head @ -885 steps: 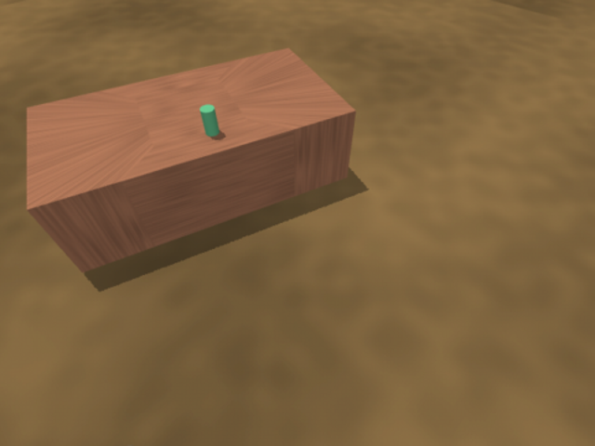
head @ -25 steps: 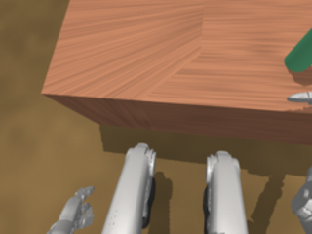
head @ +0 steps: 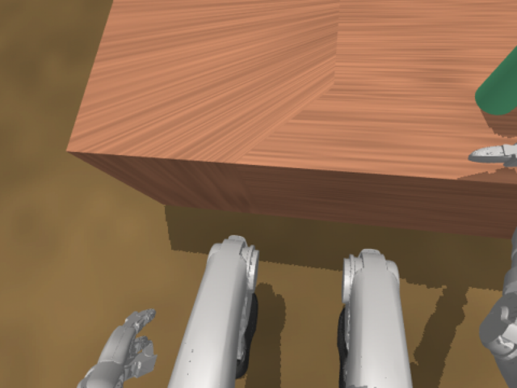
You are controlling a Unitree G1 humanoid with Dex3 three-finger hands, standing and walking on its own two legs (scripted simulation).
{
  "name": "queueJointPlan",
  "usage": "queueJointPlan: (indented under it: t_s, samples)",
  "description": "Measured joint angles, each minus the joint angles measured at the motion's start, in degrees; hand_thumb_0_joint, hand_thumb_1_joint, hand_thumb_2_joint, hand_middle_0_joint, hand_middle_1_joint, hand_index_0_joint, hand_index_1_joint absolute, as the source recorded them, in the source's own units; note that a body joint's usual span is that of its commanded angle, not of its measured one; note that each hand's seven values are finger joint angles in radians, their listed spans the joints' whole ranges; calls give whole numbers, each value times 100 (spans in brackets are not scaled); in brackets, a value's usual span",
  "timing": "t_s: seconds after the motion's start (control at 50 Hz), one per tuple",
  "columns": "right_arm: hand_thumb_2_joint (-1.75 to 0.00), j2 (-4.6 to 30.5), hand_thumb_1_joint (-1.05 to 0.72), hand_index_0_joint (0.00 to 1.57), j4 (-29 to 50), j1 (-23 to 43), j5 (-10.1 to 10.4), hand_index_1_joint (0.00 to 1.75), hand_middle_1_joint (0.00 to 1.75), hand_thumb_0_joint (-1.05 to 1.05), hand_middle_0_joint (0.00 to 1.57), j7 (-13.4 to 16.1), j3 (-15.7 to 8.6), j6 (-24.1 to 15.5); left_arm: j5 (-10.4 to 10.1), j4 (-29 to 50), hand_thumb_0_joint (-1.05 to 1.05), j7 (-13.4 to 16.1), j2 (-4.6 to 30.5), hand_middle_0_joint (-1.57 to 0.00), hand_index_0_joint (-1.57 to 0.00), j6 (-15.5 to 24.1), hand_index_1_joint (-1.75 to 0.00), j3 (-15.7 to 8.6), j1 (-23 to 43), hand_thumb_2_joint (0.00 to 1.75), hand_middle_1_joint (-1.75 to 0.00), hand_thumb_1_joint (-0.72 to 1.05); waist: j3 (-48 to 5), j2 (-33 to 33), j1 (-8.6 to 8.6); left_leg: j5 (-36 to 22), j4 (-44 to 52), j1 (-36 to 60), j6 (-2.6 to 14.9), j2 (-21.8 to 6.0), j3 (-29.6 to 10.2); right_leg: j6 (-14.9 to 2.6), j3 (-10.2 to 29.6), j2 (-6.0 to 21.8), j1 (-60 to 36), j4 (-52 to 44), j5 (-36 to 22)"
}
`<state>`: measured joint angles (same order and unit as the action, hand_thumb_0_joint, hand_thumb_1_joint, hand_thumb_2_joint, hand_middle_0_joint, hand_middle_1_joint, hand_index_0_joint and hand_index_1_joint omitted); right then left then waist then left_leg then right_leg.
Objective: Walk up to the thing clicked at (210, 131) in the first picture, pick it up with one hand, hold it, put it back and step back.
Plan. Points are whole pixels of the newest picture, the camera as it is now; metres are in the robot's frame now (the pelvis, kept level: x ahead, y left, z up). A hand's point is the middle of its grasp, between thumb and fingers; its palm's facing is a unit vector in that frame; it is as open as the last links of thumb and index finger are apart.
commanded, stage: close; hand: right
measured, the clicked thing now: out of the picture +0.54 -0.29 +0.01
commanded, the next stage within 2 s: settle in 0.60 s
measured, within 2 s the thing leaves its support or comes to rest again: leaves its support in 0.92 s
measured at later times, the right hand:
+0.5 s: hand out of the picture +0.50 -0.29 +0.02, palm faces +0.32 +0.95 -0.01, open 8.8 cm
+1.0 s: hand out of the picture +0.50 -0.28 +0.04, palm faces +0.32 +0.95 -0.02, open 9.4 cm
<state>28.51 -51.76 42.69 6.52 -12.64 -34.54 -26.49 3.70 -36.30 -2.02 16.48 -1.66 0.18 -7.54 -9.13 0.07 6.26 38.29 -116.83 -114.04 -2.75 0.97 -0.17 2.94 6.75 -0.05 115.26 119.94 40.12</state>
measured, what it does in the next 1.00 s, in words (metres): stands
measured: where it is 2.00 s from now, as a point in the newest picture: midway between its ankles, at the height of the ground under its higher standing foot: (293, 358)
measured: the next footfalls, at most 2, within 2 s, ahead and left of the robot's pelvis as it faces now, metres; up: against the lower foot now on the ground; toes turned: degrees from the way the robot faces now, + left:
none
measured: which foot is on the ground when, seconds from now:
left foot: down 0.00-1.00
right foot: down 0.00-1.00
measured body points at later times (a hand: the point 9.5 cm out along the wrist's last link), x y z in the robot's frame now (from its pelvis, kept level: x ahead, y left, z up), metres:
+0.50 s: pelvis +0.00 +0.00 +0.00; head +0.22 -0.04 +0.40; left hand +0.09 +0.28 -0.11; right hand +0.48 -0.34 +0.02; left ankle +0.09 +0.14 -0.40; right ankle +0.07 -0.14 -0.40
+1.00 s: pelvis +0.00 +0.00 +0.02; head +0.21 -0.04 +0.42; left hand +0.11 +0.28 -0.10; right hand +0.47 -0.33 +0.04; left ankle +0.09 +0.14 -0.40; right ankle +0.07 -0.14 -0.40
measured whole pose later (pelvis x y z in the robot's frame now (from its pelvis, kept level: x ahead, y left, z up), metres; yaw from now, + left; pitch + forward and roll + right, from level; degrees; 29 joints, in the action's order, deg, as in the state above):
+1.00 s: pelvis +0.00 +0.00 +0.02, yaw +0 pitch +35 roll +4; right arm 27.1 -48.9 43.6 4.9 -7.7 -32.8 -22.9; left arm 3.1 -36.1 -1.1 16.4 -3.1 -0.4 -9.0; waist -9.2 0.8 6.8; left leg 37.9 -112.9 -110.5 -2.9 0.8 -0.1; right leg 2.6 6.4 0.2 111.9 116.2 39.8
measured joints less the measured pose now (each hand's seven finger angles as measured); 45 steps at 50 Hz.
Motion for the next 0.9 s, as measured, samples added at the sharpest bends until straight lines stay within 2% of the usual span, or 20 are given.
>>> queueJointPlan:
  t_s: [0.2, 0.34, 0.46, 0.74, 0.9]
  samples:
    - [-17, 126, 32, 58, -136, 273, -64, 36, 36, -2, 60, 172, -35, 123, 5, -45, 0, 35, 55, -20, -21, -78, -29, -1, -127, 88, -30, 90, 48, 51, 71, -17, -46, -63, -35, 16, -7, -18, -1, 10, 69, 69, -1]
    - [-31, 229, 20, 80, -176, 316, -117, 55, 53, -1, 79, 291, -49, 169, -21, -26, 0, 33, 31, -20, -21, -118, -29, 13, -239, 88, -30, 90, 7, 52, 118, -11, 34, -13, -28, 12, -5, -29, -8, 17, 22, -9, 6]
    - [-47, 227, 8, 96, -161, 380, -80, 73, 69, -1, 91, 293, 4, 190, -25, -18, 0, 27, 41, -20, -21, -113, -29, 4, -264, 87, -30, 90, 24, 56, 116, -1, 83, 20, -39, -8, 8, -40, 1, 2, 14, -44, 5]
    - [-69, -21, 36, 99, 6, 198, -131, 104, 100, -6, 94, 471, 135, 261, -34, 43, 0, 32, 45, -19, -20, -137, -28, -59, -229, 85, -29, 91, 0, 68, 96, 15, 253, 210, -41, -24, -9, -66, -36, 9, -171, -216, 14]
    - [-82, -70, 45, 97, 183, 122, -192, 116, 113, -7, 91, 470, 166, 244, -19, 49, 0, 51, 34, -19, -21, -146, -28, -70, -166, 87, -30, 91, 37, 64, 85, -10, 273, 241, -32, -20, -2, -46, -29, 15, -214, -247, -9]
